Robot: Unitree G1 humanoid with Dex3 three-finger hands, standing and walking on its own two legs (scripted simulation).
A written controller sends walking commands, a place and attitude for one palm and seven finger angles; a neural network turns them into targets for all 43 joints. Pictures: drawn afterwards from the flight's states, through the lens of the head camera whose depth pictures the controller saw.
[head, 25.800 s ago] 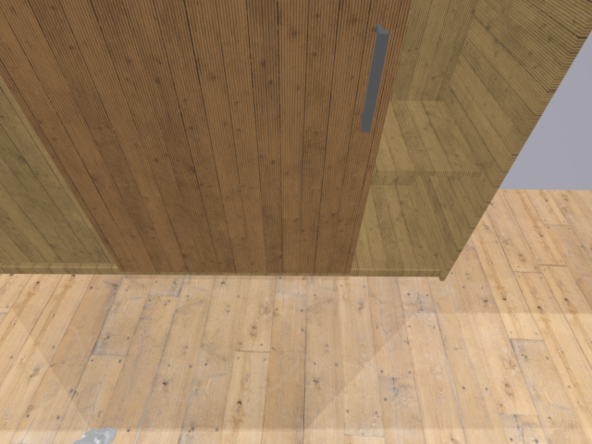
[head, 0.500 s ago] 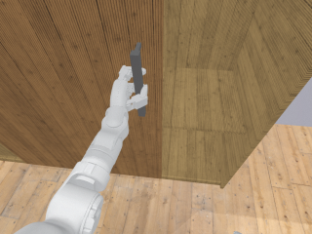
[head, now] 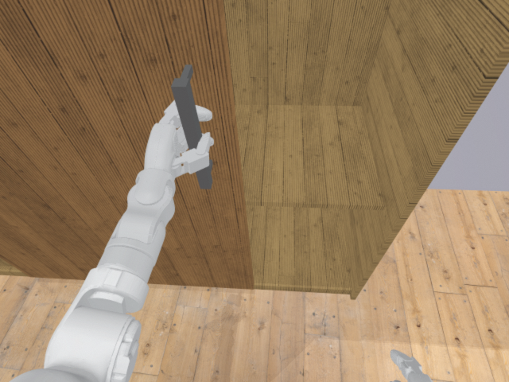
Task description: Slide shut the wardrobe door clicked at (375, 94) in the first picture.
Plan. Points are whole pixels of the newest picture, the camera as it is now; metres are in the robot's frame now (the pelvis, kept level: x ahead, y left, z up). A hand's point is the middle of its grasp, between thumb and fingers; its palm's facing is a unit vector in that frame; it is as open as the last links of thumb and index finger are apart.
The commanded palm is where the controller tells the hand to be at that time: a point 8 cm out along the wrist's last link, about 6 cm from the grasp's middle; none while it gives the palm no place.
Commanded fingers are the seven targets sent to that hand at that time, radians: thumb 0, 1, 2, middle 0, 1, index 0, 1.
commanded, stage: step sideways, sliding the door along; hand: left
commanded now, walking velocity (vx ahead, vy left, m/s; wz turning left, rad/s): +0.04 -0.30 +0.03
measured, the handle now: (197, 133) +0.48 +0.14 +0.12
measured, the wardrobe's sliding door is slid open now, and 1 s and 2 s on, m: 0.37 0.27 0.07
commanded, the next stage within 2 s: none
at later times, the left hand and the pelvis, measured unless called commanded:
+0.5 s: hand (219, 150) +0.43 +0.09 +0.13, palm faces +0.27 -0.96 -0.11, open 6.2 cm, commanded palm +0.40 +0.07 +0.13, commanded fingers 0.00 0.90 0.90 -0.45 -1.40 -0.45 -1.40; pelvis +0.02 -0.10 +0.01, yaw +6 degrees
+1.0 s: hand (278, 154) +0.42 +0.00 +0.13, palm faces +0.20 -0.97 -0.13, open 6.2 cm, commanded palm +0.40 -0.02 +0.13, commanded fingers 0.00 0.90 0.90 -0.45 -1.40 -0.45 -1.40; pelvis +0.06 -0.16 +0.01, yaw +7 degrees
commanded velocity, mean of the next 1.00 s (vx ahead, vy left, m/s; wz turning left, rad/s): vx -0.09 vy -0.29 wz -0.10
